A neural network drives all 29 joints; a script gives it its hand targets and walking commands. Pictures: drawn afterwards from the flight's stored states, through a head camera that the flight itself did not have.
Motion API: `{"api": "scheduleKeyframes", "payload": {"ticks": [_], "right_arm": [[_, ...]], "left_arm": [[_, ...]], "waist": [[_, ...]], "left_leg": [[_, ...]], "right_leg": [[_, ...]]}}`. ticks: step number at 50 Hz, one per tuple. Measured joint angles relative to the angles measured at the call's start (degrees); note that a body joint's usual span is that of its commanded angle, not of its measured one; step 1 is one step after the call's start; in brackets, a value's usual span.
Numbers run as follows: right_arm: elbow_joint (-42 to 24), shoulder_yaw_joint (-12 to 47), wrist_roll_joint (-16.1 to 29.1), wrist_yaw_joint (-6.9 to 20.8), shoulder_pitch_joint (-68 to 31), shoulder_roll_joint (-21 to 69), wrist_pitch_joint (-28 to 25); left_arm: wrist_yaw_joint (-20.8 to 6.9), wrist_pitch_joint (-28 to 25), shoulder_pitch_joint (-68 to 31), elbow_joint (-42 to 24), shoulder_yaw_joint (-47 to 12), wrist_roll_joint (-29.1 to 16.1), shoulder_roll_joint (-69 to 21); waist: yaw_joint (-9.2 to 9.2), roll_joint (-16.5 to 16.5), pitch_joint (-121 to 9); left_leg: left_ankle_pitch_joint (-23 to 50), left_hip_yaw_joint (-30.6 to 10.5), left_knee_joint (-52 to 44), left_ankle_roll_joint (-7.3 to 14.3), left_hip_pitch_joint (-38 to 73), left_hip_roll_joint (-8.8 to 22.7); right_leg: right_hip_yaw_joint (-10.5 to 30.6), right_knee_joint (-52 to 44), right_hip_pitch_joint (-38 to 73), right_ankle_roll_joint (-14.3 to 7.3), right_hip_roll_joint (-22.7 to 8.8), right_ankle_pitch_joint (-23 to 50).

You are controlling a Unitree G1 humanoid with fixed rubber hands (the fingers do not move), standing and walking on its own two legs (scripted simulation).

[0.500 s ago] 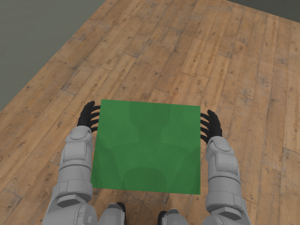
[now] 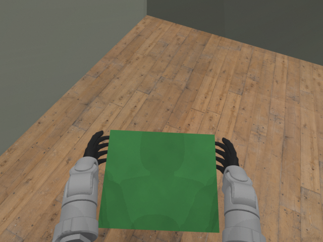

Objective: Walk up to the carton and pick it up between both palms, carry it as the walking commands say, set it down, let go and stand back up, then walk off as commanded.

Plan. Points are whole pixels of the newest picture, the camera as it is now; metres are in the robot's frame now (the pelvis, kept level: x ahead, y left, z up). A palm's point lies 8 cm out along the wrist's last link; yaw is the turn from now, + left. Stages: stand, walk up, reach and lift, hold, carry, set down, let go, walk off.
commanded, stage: reach and lift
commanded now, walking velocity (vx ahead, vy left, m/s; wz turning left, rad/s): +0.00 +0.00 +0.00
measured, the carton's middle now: (159, 179) +0.32 +0.00 -0.10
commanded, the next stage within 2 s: hold in 1.78 s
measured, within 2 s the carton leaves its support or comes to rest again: neither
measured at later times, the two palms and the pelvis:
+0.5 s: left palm (88, 155) +0.31 +0.17 +0.06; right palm (245, 167) +0.30 -0.18 +0.06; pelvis +0.01 +0.00 +0.02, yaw +0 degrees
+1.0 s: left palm (90, 156) +0.31 +0.17 +0.06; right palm (249, 167) +0.30 -0.18 +0.07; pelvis +0.02 +0.00 +0.02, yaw -1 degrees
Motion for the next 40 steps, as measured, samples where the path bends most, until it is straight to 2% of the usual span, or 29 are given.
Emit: {"api": "scheduleKeyframes", "payload": {"ticks": [22,40], "right_arm": [[-2.5,2.7,-0.6,-0.9,4.1,-0.8,7.6],[-7.2,5.1,-1.3,-0.7,5.4,-1.1,13.5]], "left_arm": [[0.8,7.6,4.3,-4.2,-3.7,0.7,-1.1],[1.8,12.8,7.1,-11.2,-5.2,1.9,-3.0]], "waist": [[0.52,-0.2,4.7],[0.24,-0.1,7.3]], "left_leg": [[1.7,0.4,-10.0,-0.3,24.0,0.2],[2.9,0.6,-14.7,-0.3,32.0,-0.1]], "right_leg": [[0.3,-11.0,24.3,-0.3,0.1,2.4],[0.5,-15.0,31.9,-0.3,-0.2,3.3]]}}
